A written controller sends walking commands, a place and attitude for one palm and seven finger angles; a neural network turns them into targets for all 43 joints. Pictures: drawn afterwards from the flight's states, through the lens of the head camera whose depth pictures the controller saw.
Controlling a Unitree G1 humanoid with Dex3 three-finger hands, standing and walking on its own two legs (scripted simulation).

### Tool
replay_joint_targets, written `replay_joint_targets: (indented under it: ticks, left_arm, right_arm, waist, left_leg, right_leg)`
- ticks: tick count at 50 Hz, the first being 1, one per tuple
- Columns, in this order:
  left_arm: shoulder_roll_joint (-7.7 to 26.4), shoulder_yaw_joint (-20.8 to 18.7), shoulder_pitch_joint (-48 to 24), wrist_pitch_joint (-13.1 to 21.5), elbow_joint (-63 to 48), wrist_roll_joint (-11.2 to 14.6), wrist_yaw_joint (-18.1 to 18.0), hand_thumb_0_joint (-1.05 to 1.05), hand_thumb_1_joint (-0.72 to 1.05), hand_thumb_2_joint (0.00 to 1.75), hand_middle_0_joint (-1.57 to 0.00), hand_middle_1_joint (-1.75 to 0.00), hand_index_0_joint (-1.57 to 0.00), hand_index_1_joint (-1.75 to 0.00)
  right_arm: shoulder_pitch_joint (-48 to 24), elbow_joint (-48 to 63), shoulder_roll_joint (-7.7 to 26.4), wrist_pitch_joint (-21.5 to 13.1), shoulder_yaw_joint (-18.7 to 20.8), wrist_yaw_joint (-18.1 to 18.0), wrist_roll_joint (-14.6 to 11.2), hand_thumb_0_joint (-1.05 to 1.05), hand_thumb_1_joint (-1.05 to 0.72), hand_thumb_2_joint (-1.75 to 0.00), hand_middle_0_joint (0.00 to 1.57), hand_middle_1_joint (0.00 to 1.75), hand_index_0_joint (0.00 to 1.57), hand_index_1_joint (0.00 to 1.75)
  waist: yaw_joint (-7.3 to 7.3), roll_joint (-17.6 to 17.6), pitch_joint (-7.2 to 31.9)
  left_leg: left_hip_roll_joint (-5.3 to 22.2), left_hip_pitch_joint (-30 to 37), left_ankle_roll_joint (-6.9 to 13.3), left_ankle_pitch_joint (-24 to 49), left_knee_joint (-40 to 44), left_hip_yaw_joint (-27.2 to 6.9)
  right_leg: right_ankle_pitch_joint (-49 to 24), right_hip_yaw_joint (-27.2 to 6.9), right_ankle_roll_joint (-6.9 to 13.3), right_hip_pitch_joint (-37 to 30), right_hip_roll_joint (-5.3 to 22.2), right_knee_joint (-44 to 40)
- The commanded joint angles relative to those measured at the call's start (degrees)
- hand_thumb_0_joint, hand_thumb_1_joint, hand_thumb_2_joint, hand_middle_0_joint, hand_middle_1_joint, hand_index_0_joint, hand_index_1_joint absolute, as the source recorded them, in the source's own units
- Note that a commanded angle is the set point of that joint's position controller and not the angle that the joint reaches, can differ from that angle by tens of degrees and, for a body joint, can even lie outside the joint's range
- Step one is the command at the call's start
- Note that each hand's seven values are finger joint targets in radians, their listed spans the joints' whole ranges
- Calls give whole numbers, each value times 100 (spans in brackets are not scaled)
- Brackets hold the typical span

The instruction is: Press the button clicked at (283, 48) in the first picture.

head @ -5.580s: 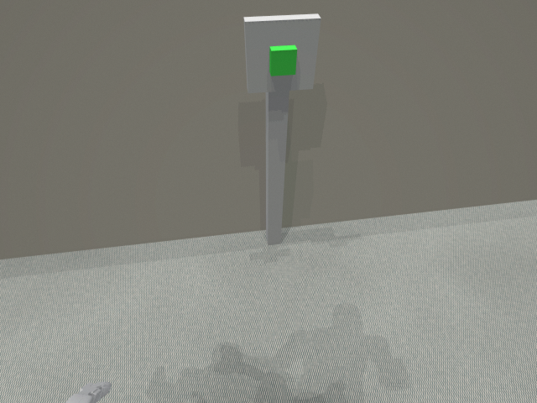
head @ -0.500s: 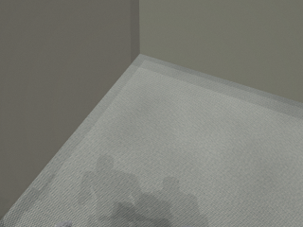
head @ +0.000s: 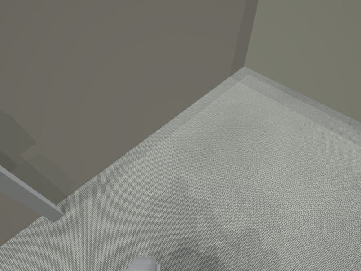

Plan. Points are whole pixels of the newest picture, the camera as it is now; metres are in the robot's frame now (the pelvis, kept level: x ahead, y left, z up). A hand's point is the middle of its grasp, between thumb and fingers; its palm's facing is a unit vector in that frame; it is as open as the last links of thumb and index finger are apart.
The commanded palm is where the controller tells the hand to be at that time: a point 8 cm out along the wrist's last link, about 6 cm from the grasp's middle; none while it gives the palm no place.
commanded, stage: turn to face it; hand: left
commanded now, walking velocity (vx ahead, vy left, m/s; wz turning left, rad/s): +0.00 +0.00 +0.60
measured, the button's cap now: out of the picture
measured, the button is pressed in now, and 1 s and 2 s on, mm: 0 0 0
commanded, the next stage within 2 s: take the last steps up to it in 1.28 s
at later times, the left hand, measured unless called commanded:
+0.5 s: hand out of the picture +0.04 +0.28 -0.16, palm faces +0.31 -0.92 -0.25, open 7.4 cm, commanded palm none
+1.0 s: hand out of the picture -0.06 +0.20 -0.16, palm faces +0.56 -0.79 -0.26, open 7.4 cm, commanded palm none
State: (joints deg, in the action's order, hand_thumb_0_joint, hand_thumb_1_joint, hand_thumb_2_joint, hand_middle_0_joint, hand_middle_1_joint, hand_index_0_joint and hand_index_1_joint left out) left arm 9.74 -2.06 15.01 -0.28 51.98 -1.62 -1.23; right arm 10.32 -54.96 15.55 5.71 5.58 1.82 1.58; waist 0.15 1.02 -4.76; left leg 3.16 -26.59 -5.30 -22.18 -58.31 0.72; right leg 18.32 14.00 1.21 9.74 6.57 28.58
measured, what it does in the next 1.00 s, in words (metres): steps on the spot, turning left: left foot, then right foot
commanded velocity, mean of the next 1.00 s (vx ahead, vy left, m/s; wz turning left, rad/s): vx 0.00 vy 0.00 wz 0.57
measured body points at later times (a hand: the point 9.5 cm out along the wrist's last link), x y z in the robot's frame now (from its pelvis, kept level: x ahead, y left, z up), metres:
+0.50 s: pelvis +0.00 +0.04 +0.00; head +0.02 +0.06 +0.45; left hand +0.03 +0.33 -0.14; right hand +0.15 -0.18 -0.13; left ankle -0.01 +0.14 -0.74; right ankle +0.04 -0.13 -0.68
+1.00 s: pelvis -0.01 +0.00 +0.00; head +0.03 +0.01 +0.45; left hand -0.09 +0.24 -0.14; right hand +0.18 -0.20 -0.15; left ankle -0.10 +0.12 -0.68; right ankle +0.04 -0.10 -0.74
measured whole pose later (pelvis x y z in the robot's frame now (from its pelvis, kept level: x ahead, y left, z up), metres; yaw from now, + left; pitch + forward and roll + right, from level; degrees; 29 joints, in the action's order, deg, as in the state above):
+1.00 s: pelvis -0.01 +0.00 +0.00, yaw +35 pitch -1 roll +1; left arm 10.4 -1.9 13.7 -0.6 51.2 -1.7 -1.2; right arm 12.1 -55.6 15.3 5.6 5.4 1.9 1.4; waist 0.7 0.6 -4.5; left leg 3.0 -25.1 -4.8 -23.0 -56.4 0.4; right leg 17.1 13.0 -0.1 10.4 7.2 28.7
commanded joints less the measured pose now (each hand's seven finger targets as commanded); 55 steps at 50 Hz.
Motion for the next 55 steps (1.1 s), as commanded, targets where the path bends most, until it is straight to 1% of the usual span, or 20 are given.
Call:
replay_joint_targets:
  ticks: [1, 4, 6, 7, 8, 9, 11, 15, 24, 28, 30, 31, 32, 33, 34, 37, 39, 51, 54, 55]
  left_arm:
    - [1325, -355, 464, 44, -199, -24, -70, 0, 90, 90, -20, -30, -20, -30]
    - [1444, -418, 331, 11, -180, -12, -54, 0, 90, 90, -20, -30, -20, -30]
    - [1383, -418, 251, -6, -197, 68, -21, 0, 90, 90, -20, -30, -20, -30]
    - [1073, -390, 163, -19, -432, 121, 29, 0, 90, 90, -20, -30, -20, -30]
    - [856, -267, -171, -61, -651, 90, 19, 0, 90, 90, -20, -30, -20, -30]
    - [1031, -300, -269, -123, -666, 50, -16, 0, 90, 90, -20, -30, -20, -30]
    - [1006, -357, -435, -162, -479, 43, 1, 0, 90, 90, -20, -30, -20, -30]
    - [981, -373, -156, -174, -315, 47, 66, 0, 90, 90, -20, -30, -20, -30]
    - [905, -322, -865, -146, -701, 80, 12, 0, 90, 90, -20, -30, -20, -30]
    - [819, -289, -711, -70, -760, 135, -8, 0, 90, 90, -20, -30, -20, -30]
    - [891, -312, -317, -25, -681, 157, -29, 0, 90, 90, -20, -30, -20, -30]
    - [1057, -342, -99, 38, -644, 141, -47, 0, 90, 90, -20, -30, -20, -30]
    - [1492, -432, 67, 98, -624, 64, -91, 0, 90, 90, -20, -30, -20, -30]
    - [1854, -467, 38, 78, -668, 20, -107, 0, 90, 90, -20, -30, -20, -30]
    - [1731, -408, -116, 41, -737, 60, -116, 0, 90, 90, -20, -30, -20, -30]
    - [1131, -261, -978, 62, -875, 90, -92, 0, 90, 90, -20, -30, -20, -30]
    - [1021, -228, -736, 109, -798, 86, -72, 0, 90, 90, -20, -30, -20, -30]
    - [1426, -381, 206, 38, -267, -39, -65, 0, 90, 90, -20, -30, -20, -30]
    - [1419, -401, 151, 5, -164, 14, -45, 0, 90, 90, -20, -30, -20, -30]
    - [1313, -381, 138, -24, -183, 75, -33, 0, 90, 90, -20, -30, -20, -30]
  right_arm:
    - [-797, 742, 145, -295, -88, -16, -80, 0, -90, -90, 20, 30, 20, 30]
    - [-490, 724, 187, -374, -105, -48, -97, 0, -90, -90, 20, 30, 20, 30]
    - [103, 595, 515, -451, -8, -56, -63, 0, -90, -90, 20, 30, 20, 30]
    - [546, 543, 1204, -514, 166, -105, -30, 0, -90, -90, 20, 30, 20, 30]
    - [884, 416, 1573, -475, 241, -150, -116, 0, -90, -90, 20, 30, 20, 30]
    - [887, 357, 1433, -433, 195, -156, -104, 0, -90, -90, 20, 30, 20, 30]
    - [234, 526, 1028, -469, 100, -253, -70, 0, -90, -90, 20, 30, 20, 30]
    - [-166, 689, 869, -522, 14, -241, -72, 0, -90, -90, 20, 30, 20, 30]
    - [237, 647, 904, -469, 119, -213, -15, 0, -90, -90, 20, 30, 20, 30]
    - [161, 692, 929, -439, 163, -219, 0, 0, -90, -90, 20, 30, 20, 30]
    - [29, 741, 893, -426, 182, -207, -37, 0, -90, -90, 20, 30, 20, 30]
    - [19, 766, 755, -431, 158, -190, -82, 0, -90, -90, 20, 30, 20, 30]
    - [172, 801, 368, -444, 108, -152, -138, 0, -90, -90, 20, 30, 20, 30]
    - [181, 943, 241, -433, 96, -164, -91, 0, -90, -90, 20, 30, 20, 30]
    - [153, 892, 526, -389, 157, -162, -34, 0, -90, -90, 20, 30, 20, 30]
    - [414, 494, 445, -237, 165, -51, -2, 0, -90, -90, 20, 30, 20, 30]
    - [416, 439, 353, -218, 131, -10, -15, 0, -90, -90, 20, 30, 20, 30]
    - [-426, 603, 91, -322, -92, -36, -106, 0, -90, -90, 20, 30, 20, 30]
    - [-13, 499, 186, -416, -99, -85, -100, 0, -90, -90, 20, 30, 20, 30]
    - [332, 408, 450, -476, -41, -87, -87, 0, -90, -90, 20, 30, 20, 30]
  waist:
    - [-386, -1329, 514]
    - [-258, -1448, 827]
    - [116, -760, 1168]
    - [399, 948, 1442]
    - [515, 1617, 1470]
    - [470, 999, 1362]
    - [266, 1126, 868]
    - [-1, 726, 590]
    - [211, 794, 566]
    - [127, 935, 836]
    - [-79, 812, 957]
    - [-201, 424, 1070]
    - [-273, -849, 1247]
    - [-275, -1925, 1102]
    - [-197, -1251, 921]
    - [235, -1059, 202]
    - [173, -1077, 142]
    - [-308, -1338, 534]
    - [-69, -1169, 802]
    - [147, -541, 1040]
  left_leg:
    - [-101, -177, 102, -357, 1164, 439]
    - [-217, 510, 253, 0, 2256, 646]
    - [-93, 2056, 426, 1516, 3610, 416]
    - [1331, 3316, 1053, 3553, 3698, -1402]
    - [2179, 3489, 1696, 5928, 3529, -2218]
    - [2174, 3128, 1850, 5356, 3418, -1630]
    - [1460, 2402, 1500, 4324, 3611, -1366]
    - [885, 1834, 1238, 3574, 3863, -1038]
    - [905, 1783, 1541, 2677, 3875, -2060]
    - [734, 1571, 1487, 3420, 3484, -2362]
    - [525, 1094, 1288, 3081, 3196, -2383]
    - [282, 643, 1042, 2528, 2875, -2277]
    - [-289, -442, 603, 735, 1951, -1518]
    - [-898, -1049, 233, -1185, 607, -531]
    - [-547, -811, 290, -1118, -374, -742]
    - [-237, -715, 176, -9, -1292, -488]
    - [-220, -747, 89, 302, -1376, -319]
    - [-147, 217, 152, -400, 1351, 394]
    - [-266, 1268, 285, 651, 2900, 533]
    - [-13, 2172, 380, 1611, 3594, 265]
  right_leg:
    - [-3664, -952, 556, -994, 1471, -431]
    - [-3893, -651, 418, -1027, 1486, 66]
    - [-3215, -314, -13, -167, 1286, 1338]
    - [-244, -127, -488, 1567, 516, 2647]
    - [2063, -665, -667, 2503, 121, 3514]
    - [1863, -1031, -574, 2424, 258, 3889]
    - [1024, -1279, -629, 2501, 262, 4084]
    - [230, -1295, -703, 2155, 66, 3895]
    - [574, -1420, -726, 1926, -217, 2469]
    - [584, -1342, -616, 1027, -539, 1222]
    - [-187, -1307, -565, 171, -583, 225]
    - [-731, -1473, -531, -577, -373, -660]
    - [-673, -2545, -202, -1588, 896, -1288]
    - [-1402, -3689, 447, -1300, 2205, -1335]
    - [-1364, -3309, 725, -496, 2228, -1276]
    - [-989, -2021, 384, 240, 1237, -1295]
    - [-1552, -1517, 317, 146, 1036, -1172]
    - [-3043, -999, 595, -611, 1473, -496]
    - [-3097, -648, 238, -351, 1297, 232]
    - [-2438, -422, -35, 194, 1105, 983]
